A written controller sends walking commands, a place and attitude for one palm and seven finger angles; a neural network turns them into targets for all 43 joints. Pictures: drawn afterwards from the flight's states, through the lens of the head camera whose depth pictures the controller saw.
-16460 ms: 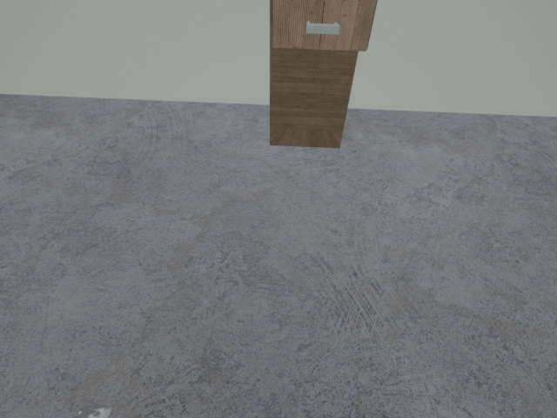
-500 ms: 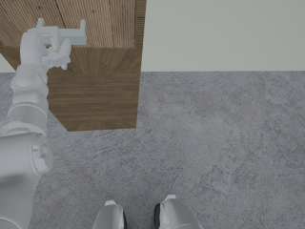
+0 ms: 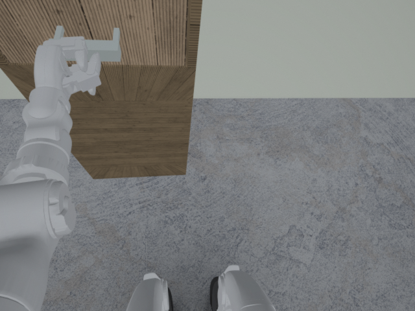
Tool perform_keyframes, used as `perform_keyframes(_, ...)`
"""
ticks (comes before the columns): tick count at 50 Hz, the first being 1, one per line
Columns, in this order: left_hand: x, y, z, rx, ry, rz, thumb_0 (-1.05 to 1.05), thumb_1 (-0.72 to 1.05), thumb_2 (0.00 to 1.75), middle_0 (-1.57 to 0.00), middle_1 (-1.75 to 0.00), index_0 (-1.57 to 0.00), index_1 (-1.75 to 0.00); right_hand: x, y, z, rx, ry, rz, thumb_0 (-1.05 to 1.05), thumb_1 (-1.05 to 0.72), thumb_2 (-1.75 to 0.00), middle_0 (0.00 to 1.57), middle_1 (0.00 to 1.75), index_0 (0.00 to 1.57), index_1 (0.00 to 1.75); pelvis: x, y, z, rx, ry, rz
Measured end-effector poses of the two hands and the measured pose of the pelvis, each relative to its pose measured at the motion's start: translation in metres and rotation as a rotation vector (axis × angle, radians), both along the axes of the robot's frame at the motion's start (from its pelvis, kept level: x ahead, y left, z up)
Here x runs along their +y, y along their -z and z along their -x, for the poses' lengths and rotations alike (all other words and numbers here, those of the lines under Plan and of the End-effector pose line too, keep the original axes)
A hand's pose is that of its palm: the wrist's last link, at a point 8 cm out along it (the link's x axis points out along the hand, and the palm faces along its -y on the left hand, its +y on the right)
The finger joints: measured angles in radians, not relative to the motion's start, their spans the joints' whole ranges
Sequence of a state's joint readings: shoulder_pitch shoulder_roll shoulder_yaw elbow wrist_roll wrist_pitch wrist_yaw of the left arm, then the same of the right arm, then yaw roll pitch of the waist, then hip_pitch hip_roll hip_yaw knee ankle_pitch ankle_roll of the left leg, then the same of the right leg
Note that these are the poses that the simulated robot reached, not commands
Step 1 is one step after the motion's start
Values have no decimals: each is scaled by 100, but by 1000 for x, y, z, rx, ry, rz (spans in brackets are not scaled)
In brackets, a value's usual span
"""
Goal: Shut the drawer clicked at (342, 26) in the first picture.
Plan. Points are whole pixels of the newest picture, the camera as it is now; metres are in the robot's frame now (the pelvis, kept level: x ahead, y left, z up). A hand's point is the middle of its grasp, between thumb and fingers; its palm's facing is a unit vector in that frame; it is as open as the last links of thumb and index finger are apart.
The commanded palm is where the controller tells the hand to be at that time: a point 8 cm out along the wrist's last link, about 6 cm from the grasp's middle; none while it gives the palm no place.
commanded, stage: pull the fist back off the drawer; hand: left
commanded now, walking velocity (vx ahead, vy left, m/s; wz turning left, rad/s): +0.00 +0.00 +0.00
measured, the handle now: (87, 41) +0.61 +0.17 +0.09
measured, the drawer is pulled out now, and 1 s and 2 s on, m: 0.00 0.00 0.00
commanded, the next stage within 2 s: draw the hand back to the body in 0.38 s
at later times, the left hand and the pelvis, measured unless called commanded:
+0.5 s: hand (101, 75) +0.53 +0.14 +0.09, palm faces +0.02 -1.00 -0.03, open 3.2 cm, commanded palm +0.48 +0.20 +0.10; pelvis +0.03 -0.01 +0.02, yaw -2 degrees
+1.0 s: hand (53, 117) +0.40 +0.18 +0.15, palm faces +0.02 -1.00 -0.03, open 3.2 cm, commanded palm +0.35 +0.23 +0.16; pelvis +0.06 -0.02 +0.05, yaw +0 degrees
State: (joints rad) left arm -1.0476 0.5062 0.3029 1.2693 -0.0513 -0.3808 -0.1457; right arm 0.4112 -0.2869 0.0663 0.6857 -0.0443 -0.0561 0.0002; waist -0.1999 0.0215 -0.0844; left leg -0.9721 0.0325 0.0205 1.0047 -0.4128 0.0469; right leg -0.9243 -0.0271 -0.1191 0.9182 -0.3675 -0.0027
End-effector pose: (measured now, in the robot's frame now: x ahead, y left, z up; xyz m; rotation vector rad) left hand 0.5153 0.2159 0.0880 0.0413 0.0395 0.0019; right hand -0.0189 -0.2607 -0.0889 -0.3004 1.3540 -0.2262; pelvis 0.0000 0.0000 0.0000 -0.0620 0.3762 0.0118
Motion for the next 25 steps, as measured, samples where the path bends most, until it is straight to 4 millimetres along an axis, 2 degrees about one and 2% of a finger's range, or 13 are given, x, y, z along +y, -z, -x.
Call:
perform_keyframes(11, -10, 0, 7, -16, -2, 9, -5, 69, 91, -140, -160, -140, -160, 0, 1, -12, -10, 41, -37, 0, -90, -90, 20, 30, 20, 30, -3, -6, -10, -22, 21, -8)
perform_keyframes(18, -19, 0, 11, -17, -14, 17, -1, 81, 90, -140, -160, -140, -160, -1, 0, -35, -56, 71, -60, 0, -90, -90, 20, 30, 20, 30, -7, -12, -23, -44, 43, -20)
perform_keyframes(25, -17, -2, 12, -22, -19, 14, 1, 85, 89, -140, -160, -140, -160, -6, -1, -60, -91, 75, -67, 0, -90, -90, 20, 30, 20, 30, -11, -16, -34, -56, 52, -29)
